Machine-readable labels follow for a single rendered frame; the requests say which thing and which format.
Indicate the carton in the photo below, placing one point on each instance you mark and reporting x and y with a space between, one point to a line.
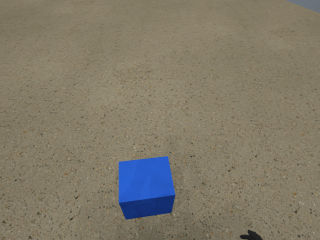
146 187

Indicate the robot right hand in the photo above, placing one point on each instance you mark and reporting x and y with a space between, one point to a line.
252 236

